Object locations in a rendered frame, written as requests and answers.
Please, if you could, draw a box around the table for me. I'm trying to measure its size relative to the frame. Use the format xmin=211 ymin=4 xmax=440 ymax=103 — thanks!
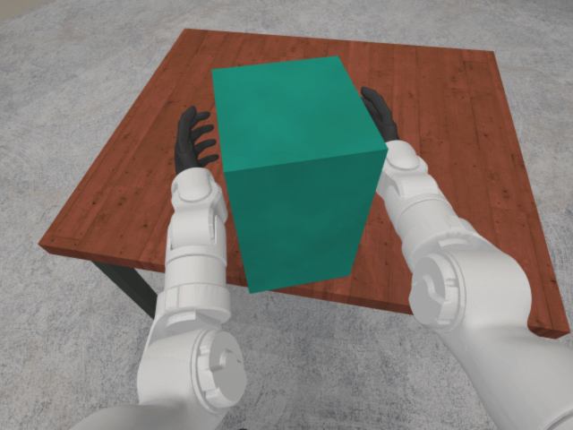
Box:
xmin=38 ymin=29 xmax=570 ymax=340

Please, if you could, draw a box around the robot left hand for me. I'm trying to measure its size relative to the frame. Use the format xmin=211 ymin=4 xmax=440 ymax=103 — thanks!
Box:
xmin=175 ymin=106 xmax=219 ymax=175

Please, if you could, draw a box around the robot left upper arm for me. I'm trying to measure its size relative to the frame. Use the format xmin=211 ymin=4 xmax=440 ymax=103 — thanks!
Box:
xmin=68 ymin=326 xmax=247 ymax=430

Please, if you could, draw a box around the robot right upper arm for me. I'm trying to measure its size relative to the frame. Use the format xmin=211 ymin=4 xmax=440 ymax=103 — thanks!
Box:
xmin=408 ymin=249 xmax=573 ymax=430

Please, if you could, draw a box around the carton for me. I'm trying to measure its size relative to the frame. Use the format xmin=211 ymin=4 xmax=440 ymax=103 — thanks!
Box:
xmin=211 ymin=56 xmax=389 ymax=294

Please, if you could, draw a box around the robot right forearm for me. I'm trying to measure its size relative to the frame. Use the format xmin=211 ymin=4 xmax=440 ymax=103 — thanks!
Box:
xmin=376 ymin=140 xmax=532 ymax=310

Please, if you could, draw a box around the robot left forearm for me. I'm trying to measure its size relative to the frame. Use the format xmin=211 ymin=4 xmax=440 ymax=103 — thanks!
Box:
xmin=137 ymin=168 xmax=232 ymax=391

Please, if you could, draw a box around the robot right hand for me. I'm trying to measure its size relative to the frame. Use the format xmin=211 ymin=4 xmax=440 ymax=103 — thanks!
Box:
xmin=361 ymin=86 xmax=400 ymax=142

